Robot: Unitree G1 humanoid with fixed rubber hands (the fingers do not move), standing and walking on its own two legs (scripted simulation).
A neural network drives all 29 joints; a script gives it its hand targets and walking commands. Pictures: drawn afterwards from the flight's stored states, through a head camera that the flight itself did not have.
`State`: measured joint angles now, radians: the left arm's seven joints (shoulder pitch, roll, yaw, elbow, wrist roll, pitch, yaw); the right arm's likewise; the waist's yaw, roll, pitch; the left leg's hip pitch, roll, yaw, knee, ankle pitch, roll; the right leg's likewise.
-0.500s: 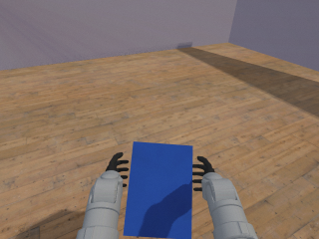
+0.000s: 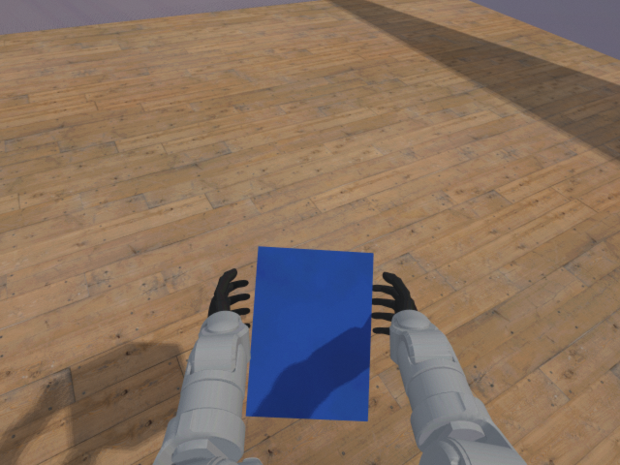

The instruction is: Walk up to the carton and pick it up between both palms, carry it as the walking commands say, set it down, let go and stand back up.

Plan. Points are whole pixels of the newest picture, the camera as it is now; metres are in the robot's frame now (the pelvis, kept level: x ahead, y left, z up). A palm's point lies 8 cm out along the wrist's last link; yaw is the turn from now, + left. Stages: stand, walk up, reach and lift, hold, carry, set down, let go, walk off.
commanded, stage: set down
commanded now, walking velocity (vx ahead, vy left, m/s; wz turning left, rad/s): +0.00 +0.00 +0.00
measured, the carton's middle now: (308, 322) +0.39 +0.00 -0.11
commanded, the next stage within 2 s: none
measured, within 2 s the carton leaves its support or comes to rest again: neither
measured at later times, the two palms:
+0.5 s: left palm (243, 335) +0.35 +0.11 -0.09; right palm (398, 332) +0.35 -0.15 -0.08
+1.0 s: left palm (249, 345) +0.38 +0.10 -0.18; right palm (383, 345) +0.38 -0.14 -0.17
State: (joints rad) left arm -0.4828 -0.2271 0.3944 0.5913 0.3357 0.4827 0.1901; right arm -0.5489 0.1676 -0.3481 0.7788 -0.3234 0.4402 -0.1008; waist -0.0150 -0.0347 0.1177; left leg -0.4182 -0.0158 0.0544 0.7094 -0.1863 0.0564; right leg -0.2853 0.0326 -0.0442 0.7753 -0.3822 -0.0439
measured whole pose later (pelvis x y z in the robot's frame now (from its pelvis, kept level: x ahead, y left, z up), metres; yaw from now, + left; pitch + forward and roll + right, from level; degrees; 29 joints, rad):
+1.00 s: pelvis +0.01 -0.01 -0.11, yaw -3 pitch +23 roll -2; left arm -0.52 -0.14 0.26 0.60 0.14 0.16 0.28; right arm -0.63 0.10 -0.19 0.79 -0.08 0.12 -0.23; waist -0.01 -0.01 -0.04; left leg -1.32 -0.02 0.01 1.30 -0.39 0.04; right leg -1.17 0.07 -0.06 1.36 -0.60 -0.05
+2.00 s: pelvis -0.06 +0.00 -0.22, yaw -5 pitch +20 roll -3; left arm -1.07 0.10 0.09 0.62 -0.13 0.21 0.40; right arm -1.12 -0.16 0.03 0.76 0.19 0.19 -0.34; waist 0.04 0.00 0.52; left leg -1.67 -0.02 -0.01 1.71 -0.39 0.04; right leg -1.51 0.08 -0.09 1.80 -0.64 -0.05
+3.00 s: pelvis -0.04 -0.02 -0.36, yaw -9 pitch +32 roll +0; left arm -1.44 0.15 0.45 0.88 0.15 0.29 0.07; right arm -1.48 -0.15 -0.28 0.99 -0.06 0.24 -0.18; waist 0.08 -0.04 0.35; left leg -2.21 -0.01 0.00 2.10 -0.45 -0.01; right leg -2.09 0.14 -0.11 2.23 -0.69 -0.09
